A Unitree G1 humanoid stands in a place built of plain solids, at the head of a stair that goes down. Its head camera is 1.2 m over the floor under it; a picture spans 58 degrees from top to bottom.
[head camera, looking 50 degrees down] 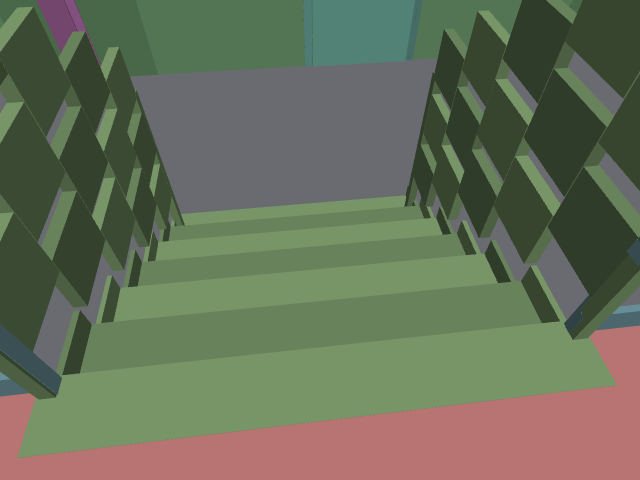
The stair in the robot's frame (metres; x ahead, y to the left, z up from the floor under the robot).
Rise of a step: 0.16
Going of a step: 0.26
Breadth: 1.62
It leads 7 degrees to the left of straight ahead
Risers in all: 7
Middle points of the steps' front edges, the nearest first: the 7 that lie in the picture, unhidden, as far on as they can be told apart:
0.59 -0.01 0.00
0.85 0.02 -0.16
1.10 0.05 -0.32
1.36 0.08 -0.48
1.62 0.11 -0.64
1.88 0.14 -0.80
2.14 0.17 -0.96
